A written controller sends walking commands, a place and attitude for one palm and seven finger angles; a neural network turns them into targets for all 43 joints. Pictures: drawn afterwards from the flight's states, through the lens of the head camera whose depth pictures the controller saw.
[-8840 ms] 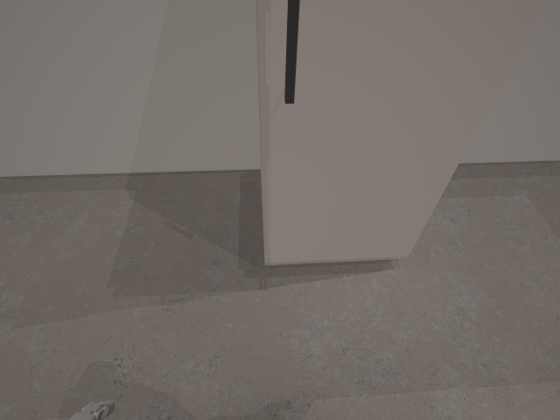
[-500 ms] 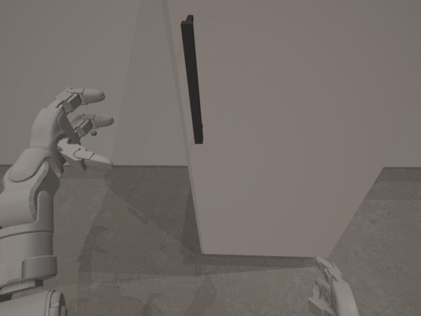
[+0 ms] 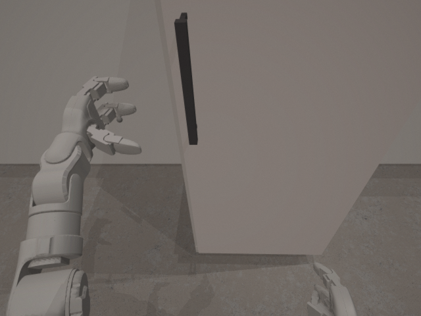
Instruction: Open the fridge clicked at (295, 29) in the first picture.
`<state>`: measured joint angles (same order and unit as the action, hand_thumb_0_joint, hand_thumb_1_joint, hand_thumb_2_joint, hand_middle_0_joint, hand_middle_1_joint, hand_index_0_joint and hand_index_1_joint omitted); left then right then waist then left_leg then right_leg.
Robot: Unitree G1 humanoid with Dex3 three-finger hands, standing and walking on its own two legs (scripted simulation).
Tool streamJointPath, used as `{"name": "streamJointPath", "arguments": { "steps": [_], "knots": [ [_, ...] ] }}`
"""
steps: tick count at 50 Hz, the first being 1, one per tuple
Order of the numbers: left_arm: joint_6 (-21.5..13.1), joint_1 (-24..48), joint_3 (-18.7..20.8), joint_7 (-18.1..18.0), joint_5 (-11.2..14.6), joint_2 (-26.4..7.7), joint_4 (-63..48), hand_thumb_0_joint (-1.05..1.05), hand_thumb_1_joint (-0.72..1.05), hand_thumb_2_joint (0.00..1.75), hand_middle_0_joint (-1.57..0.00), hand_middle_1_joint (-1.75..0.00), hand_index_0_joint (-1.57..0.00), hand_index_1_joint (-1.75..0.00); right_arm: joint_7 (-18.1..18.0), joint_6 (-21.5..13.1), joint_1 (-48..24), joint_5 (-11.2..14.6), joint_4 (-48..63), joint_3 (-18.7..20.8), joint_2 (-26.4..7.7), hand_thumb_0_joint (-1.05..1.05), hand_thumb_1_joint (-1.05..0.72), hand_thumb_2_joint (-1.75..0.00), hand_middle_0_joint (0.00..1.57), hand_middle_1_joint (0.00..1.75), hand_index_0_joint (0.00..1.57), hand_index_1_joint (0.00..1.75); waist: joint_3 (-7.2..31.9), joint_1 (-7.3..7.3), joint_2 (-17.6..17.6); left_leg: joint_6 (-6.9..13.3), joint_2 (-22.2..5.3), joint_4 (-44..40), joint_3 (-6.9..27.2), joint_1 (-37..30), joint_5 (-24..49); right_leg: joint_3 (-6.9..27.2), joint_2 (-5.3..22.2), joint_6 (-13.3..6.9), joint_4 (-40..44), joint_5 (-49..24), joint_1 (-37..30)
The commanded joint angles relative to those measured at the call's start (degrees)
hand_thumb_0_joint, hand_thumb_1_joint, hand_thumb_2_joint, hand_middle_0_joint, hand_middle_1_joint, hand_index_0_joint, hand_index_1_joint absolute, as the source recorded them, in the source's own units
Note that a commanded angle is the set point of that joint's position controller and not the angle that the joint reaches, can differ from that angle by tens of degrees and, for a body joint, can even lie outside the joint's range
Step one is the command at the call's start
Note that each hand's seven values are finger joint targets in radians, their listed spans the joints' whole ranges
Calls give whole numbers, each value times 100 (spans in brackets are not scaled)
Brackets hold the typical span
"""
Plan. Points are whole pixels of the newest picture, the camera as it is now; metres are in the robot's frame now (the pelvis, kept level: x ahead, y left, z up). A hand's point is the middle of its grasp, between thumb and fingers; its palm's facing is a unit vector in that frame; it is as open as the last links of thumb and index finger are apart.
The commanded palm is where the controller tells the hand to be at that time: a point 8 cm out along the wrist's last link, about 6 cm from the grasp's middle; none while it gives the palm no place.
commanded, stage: move the hooked fingers beside the handle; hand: left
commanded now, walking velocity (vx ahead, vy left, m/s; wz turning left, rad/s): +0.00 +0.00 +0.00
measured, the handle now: (189, 87) +0.52 +0.09 +0.20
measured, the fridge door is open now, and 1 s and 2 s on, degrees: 0 0 0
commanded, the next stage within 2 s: none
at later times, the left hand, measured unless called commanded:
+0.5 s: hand (154, 102) +0.44 +0.15 +0.21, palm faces +0.06 -1.00 +0.00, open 14.0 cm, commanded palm +0.41 +0.20 +0.21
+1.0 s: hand (151, 104) +0.44 +0.16 +0.21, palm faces +0.08 -1.00 +0.00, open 14.0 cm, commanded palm +0.41 +0.20 +0.21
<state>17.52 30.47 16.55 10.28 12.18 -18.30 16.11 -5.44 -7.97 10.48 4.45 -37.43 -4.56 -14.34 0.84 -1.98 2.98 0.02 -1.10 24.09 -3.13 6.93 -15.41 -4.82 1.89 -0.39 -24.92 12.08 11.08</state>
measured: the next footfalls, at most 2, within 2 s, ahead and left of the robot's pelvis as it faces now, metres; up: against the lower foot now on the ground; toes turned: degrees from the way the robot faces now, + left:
none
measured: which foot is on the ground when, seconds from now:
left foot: down 0.00-1.00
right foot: down 0.00-1.00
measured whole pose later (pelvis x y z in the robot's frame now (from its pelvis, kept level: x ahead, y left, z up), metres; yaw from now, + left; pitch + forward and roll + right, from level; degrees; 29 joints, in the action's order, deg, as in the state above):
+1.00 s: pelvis +0.00 +0.00 +0.00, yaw -2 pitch +1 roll +0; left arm 6.1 44.3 16.0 3.4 7.4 -16.6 38.1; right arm -4.7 -6.2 16.9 3.6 -38.9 -2.2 -14.7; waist 0.8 0.6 2.3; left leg 0.0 -1.8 23.2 -4.8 9.6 -14.5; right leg -3.1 0.9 -0.6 -23.4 10.2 14.2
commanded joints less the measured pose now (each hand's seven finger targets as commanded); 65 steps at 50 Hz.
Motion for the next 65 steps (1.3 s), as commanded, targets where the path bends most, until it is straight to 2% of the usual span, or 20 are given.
{"name": "streamJointPath", "arguments": {
  "steps": [1, 11, 14, 18, 20, 22, 28, 30, 33, 34, 40, 44, 47, 49, 51, 56, 59, 61, 63, 65],
  "knots": [
    [-454, 2919, 35, -185, -34, -1000, -1018, 0, -50, 30, -30, -120, -30, -120, -27, -265, -633, -3, 835, 242, -587, 0, -90, -90, 20, 30, 20, 30, 1434, 94, -130, 112, 103, -259, 261, -237, 1627, 156, -103, -108, 169, -1536, -571],
    [-576, 3709, -29, -546, -179, -889, -358, 0, -50, 30, -30, -120, -30, -120, -23, -144, -405, -59, 727, 290, -608, 0, -90, -90, 20, 30, 20, 30, 1691, 149, -327, 125, 99, -268, 251, -208, 1612, 203, -108, -110, 193, -1532, -617],
    [-763, 3719, 169, -648, -260, -1132, -323, 0, -50, 30, -30, -120, -30, -120, -10, -117, -369, -81, 751, 301, -612, 0, -90, -90, 20, 30, 20, 30, 1926, 59, -268, 124, 80, -271, 224, -233, 1840, 228, -97, -124, 128, -1762, -827],
    [-839, 3935, -108, -694, -324, -778, 259, 0, -50, 30, -30, -120, -30, -120, 2, -97, -215, -81, 650, 328, -621, 0, -90, -90, 20, 30, 20, 30, 1674, 170, -471, 137, 57, -271, 204, -148, 1792, 206, -120, -113, 165, -1759, -660],
    [-835, 4043, 41, -725, -345, -968, 490, 0, -50, 30, -30, -120, -30, -120, -10, -75, -137, -80, 610, 336, -650, 0, -90, -90, 20, 30, 20, 30, 1649, 172, -442, 139, 65, -299, 190, -59, 1657, 232, -110, -109, 193, -1685, -648],
    [-846, 4205, -136, -716, -367, -763, 625, 0, -50, 30, -30, -120, -30, -120, -10, -59, -97, -67, 601, 344, -633, 0, -90, -90, 20, 30, 20, 30, 1671, 232, -338, 144, 68, -271, 157, -84, 1668, 245, -104, -114, 189, -1719, -589],
    [-1145, 4773, -67, -826, -428, -905, 992, 0, -50, 30, -30, -120, -30, -120, -7, -67, 118, -101, 530, 375, -674, 0, -90, -90, 20, 30, 20, 30, 1821, 290, -329, 155, 69, -258, 172, -65, 1634, 270, -119, -112, 199, -1669, -582],
    [-1282, 4974, -170, -853, -437, -772, 1068, 0, -50, 30, -30, -120, -30, -120, 2, -106, 212, -110, 492, 398, -657, 0, -90, -90, 20, 30, 20, 30, 1912, 340, -413, 165, 59, -237, 179, -98, 1614, 275, -128, -103, 176, -1668, -559],
    [-1457, 4648, 314, -892, -487, -1296, 1086, 0, -50, 30, -30, -120, -30, -120, 25, -95, 287, -139, 520, 429, -702, 0, -90, -90, 20, 30, 20, 30, 2289, 148, -485, 171, 72, -223, 144, -105, 1907, 302, -130, -115, 99, -2014, -929],
    [-1480, 4632, 148, -860, -485, -1082, 1025, 0, -50, 30, -30, -120, -30, -120, 38, -97, 235, -134, 558, 412, -669, 0, -90, -90, 20, 30, 20, 30, 2265, 150, -262, 167, 86, -226, 101, -82, 1953, 322, -107, -123, 72, -2125, -952],
    [-1332, 4292, 70, -751, -518, -984, 1580, 0, -50, 30, -30, -120, -30, -120, 59, -33, 314, -90, 553, 441, -735, 0, -90, -90, 20, 30, 20, 30, 1583, 234, -677, 205, 57, -327, 53, 218, 1516, 293, -122, -86, 227, -1781, -628],
    [-1490, 4583, 303, -705, -470, -1350, 1043, 0, -50, 30, -30, -120, -30, -120, 26, -45, 278, -96, 643, 454, -724, 0, -90, -90, 20, 30, 20, 30, 1978, 186, -356, 219, 74, -287, 35, 65, 1570, 372, -105, -99, 223, -1827, -839],
    [-1708, 4860, 11, -660, -438, -1054, 439, 0, -50, 30, -30, -120, -30, -120, 35, -143, 214, -100, 691, 449, -651, 0, -90, -90, 20, 30, 20, 30, 2274, 243, -109, 212, 72, -217, 48, -216, 1795, 370, -136, -114, 159, -2038, -863],
    [-1754, 4881, -220, -626, -410, -822, 290, 0, -50, 30, -30, -120, -30, -120, 36, -194, 199, -97, 660, 458, -651, 0, -90, -90, 20, 30, 20, 30, 2241, 302, 79, 184, 51, -205, 104, -379, 1913, 319, -156, -135, 150, -2028, -728],
    [-1605, 4645, -303, -603, -350, -627, 630, 0, -50, 30, -30, -120, -30, -120, 39, -214, 186, -88, 574, 444, -672, 0, -90, -90, 20, 30, 20, 30, 1960, 308, -149, 160, 45, -246, 142, -296, 1758, 260, -180, -133, 195, -1860, -559],
    [-1025, 4130, -172, -680, -331, -607, 1572, 0, -50, 30, -30, -120, -30, -120, 33, -82, 150, -72, 478, 409, -730, 0, -90, -90, 20, 30, 20, 30, 1249, 275, -521, 156, 70, -375, 164, 189, 1153, 226, -134, -103, 335, -1237, -267],
    [-1105, 4173, -1, -829, -402, -816, 1293, 0, -50, 30, -30, -120, -30, -120, 57, -31, 70, -95, 599, 392, -701, 0, -90, -90, 20, 30, 20, 30, 1519, 172, -457, 160, 84, -374, 158, 153, 1210, 263, -104, -115, 303, -1201, -428],
    [-1340, 4668, -150, -887, -417, -707, 863, 0, -50, 30, -30, -120, -30, -120, 65, -68, 60, -113, 652, 390, -647, 0, -90, -90, 20, 30, 20, 30, 1748, 231, -457, 174, 68, -312, 158, 9, 1336, 301, -117, -115, 253, -1352, -480],
    [-1591, 4835, 8, -949, -441, -962, 717, 0, -50, 30, -30, -120, -30, -120, 33, -89, 54, -134, 660, 396, -646, 0, -90, -90, 20, 30, 20, 30, 1910, 232, -589, 191, 41, -289, 186, -83, 1411, 325, -128, -97, 224, -1430, -591],
    [-1735, 5251, -198, -930, -466, -845, 539, 0, -50, 30, -30, -120, -30, -120, 11, -123, 28, -127, 641, 370, -613, 0, -90, -90, 20, 30, 20, 30, 2004, 320, -273, 172, 51, -279, 181, -168, 1344, 342, -127, -102, 208, -1403, -566]
  ]
}}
